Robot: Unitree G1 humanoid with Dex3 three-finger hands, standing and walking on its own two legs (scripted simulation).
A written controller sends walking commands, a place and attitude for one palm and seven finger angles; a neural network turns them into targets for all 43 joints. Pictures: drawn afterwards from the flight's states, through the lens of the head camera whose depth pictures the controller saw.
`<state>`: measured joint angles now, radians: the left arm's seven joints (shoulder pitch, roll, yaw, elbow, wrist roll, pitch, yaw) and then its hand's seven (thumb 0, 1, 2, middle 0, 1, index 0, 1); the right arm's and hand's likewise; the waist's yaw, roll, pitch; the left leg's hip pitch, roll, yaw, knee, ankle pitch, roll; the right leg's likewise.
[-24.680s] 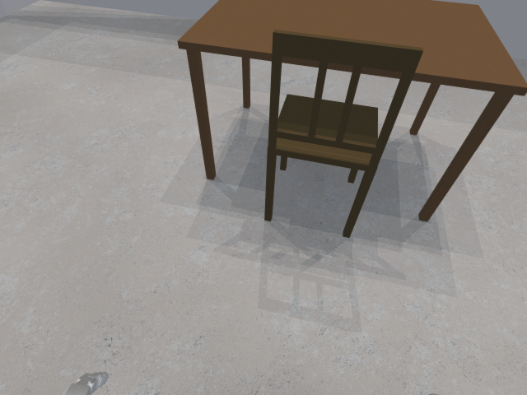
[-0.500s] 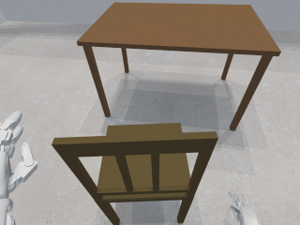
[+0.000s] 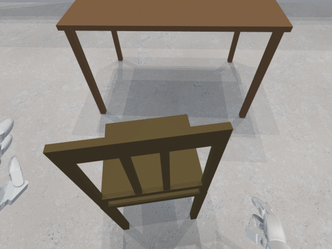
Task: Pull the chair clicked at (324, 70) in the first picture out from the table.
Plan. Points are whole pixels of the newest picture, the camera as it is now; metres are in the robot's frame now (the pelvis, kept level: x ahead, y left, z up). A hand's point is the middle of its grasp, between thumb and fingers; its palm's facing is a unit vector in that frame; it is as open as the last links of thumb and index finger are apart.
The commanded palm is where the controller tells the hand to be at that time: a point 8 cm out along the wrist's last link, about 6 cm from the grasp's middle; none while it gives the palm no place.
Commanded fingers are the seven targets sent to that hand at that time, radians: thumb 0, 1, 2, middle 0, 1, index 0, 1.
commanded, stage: step back with the hand held close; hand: left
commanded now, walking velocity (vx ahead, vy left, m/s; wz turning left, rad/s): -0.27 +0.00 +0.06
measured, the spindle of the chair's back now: (132, 176) +0.32 +0.12 -0.09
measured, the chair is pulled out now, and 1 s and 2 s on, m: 0.60 0.60 0.60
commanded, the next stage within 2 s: stop stepping back and stand still in 1.44 s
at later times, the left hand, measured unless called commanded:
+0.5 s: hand out of the picture +0.13 +0.26 +0.16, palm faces +0.46 -0.74 -0.49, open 7.4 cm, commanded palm +0.06 +0.29 +0.18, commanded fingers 0.00 0.90 0.90 -0.20 -0.30 -0.20 -0.30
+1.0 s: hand out of the picture +0.11 +0.26 +0.17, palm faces +0.48 -0.70 -0.53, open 7.4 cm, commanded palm +0.03 +0.29 +0.18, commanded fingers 0.00 0.90 0.90 -0.20 -0.30 -0.20 -0.30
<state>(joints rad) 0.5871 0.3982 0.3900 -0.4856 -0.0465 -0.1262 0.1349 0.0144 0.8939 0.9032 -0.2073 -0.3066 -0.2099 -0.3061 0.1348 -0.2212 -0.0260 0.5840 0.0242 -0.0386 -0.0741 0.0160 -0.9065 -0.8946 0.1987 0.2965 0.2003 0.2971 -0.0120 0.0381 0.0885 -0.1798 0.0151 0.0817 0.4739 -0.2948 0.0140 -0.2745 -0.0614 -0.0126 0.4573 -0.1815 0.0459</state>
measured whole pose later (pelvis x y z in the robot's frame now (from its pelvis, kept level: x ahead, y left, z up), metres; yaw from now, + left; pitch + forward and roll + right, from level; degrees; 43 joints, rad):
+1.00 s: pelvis -0.09 -0.02 -0.02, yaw +4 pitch +1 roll -2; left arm 0.55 0.46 0.51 -0.57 -0.01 -0.27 0.17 0.01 0.89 0.90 -0.21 -0.31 -0.21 -0.31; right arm 0.20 -0.18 -0.03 0.63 0.00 -0.16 -0.08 0.02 -0.90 -0.89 0.20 0.30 0.20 0.30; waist -0.02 -0.01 0.06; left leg -0.47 0.04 0.00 0.70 -0.25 0.00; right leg -0.45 0.00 -0.01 0.69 -0.26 0.01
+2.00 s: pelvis -0.22 -0.04 -0.01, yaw -3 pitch -2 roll -1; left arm 0.57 0.42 0.44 -0.44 -0.02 -0.24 0.15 0.01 0.89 0.90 -0.21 -0.31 -0.21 -0.31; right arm 0.34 -0.25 -0.05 0.68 0.03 -0.15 -0.08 0.02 -0.91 -0.89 0.20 0.30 0.20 0.30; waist -0.04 -0.02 -0.02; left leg -0.29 0.01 0.00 0.56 -0.25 0.02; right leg -0.22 -0.05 -0.02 0.52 -0.30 0.03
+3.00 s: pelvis -0.22 -0.05 +0.00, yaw -1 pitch -1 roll -1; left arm 0.38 0.21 0.00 1.04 0.01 0.03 0.03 0.00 0.92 0.90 -0.19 -0.30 -0.20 -0.30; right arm 0.36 -0.15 -0.01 1.02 -0.01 0.01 -0.02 0.01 -0.91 -0.89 0.20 0.30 0.20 0.30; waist 0.00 0.03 0.05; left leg -0.28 -0.01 -0.04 0.51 -0.21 0.00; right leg -0.21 -0.06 -0.06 0.47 -0.25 0.03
